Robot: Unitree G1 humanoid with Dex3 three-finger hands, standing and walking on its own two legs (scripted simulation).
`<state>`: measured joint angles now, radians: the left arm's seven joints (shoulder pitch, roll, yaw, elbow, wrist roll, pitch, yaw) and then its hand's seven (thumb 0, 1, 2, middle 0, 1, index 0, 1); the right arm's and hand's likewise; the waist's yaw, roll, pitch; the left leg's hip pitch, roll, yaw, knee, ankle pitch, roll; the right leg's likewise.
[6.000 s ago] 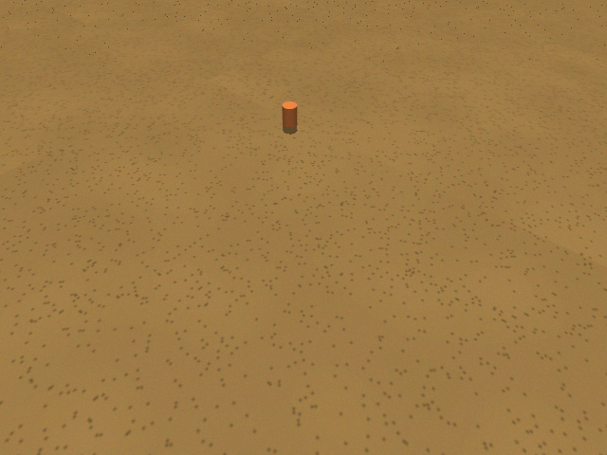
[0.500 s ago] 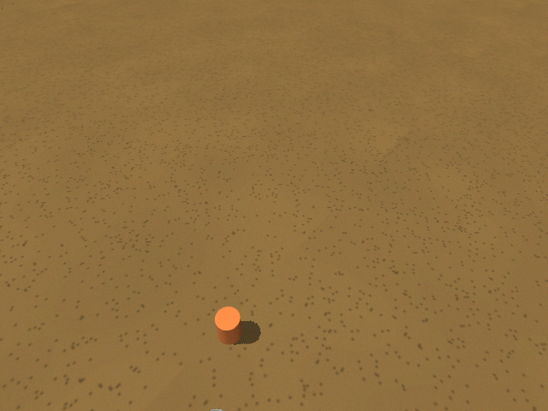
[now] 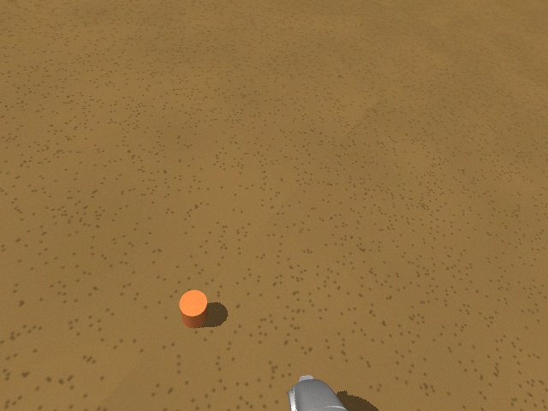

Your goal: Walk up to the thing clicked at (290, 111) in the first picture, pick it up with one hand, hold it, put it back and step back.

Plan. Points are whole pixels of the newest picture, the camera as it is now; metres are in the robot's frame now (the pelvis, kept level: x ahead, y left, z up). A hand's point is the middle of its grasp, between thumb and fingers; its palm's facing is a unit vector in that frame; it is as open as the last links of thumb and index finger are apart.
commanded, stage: walk up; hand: left
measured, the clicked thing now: (194, 309) +0.51 +0.16 -0.70
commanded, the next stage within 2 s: none
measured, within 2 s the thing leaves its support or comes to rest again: neither
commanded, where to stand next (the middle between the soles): +0.09 -0.09 m, yaw +5 degrees
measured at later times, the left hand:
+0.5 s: hand out of the picture +0.13 +0.18 -0.16, palm faces +0.07 -0.94 -0.33, open 7.4 cm
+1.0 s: hand out of the picture +0.12 +0.17 -0.13, palm faces +0.10 -0.93 -0.36, open 7.4 cm
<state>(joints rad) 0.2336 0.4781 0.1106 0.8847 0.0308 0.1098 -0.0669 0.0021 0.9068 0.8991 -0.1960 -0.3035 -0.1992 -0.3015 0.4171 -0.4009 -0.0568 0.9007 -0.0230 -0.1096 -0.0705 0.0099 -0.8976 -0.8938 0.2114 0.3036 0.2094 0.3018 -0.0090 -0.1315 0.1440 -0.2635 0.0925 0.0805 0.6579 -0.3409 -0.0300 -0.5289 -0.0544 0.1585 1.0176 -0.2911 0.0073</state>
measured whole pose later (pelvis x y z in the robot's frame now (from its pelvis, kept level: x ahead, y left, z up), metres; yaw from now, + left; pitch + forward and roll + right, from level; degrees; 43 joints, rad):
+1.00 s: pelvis +0.03 -0.10 +0.02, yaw +6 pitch -2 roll +0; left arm 0.02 0.36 0.02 1.12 0.01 -0.01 -0.01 0.00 0.90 0.90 -0.20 -0.30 -0.20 -0.30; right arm 0.08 -0.36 0.00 1.14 -0.01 0.00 0.02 0.01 -0.91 -0.89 0.20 0.30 0.20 0.30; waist 0.00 0.02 0.08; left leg -0.20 0.01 -0.03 0.44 -0.19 -0.02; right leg -0.17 -0.04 -0.05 0.44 -0.22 0.01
